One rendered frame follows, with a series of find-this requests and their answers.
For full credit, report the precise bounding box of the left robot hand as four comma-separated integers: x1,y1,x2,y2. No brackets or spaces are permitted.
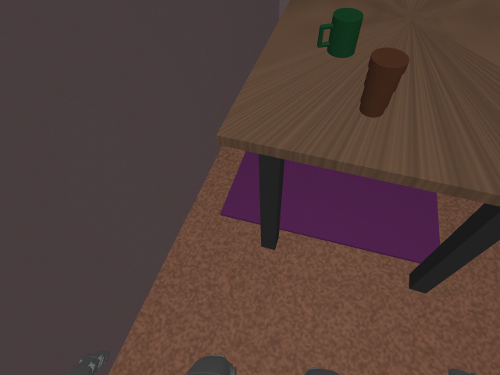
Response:
66,351,110,375

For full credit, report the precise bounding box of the table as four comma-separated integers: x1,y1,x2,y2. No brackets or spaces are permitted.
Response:
216,0,500,294

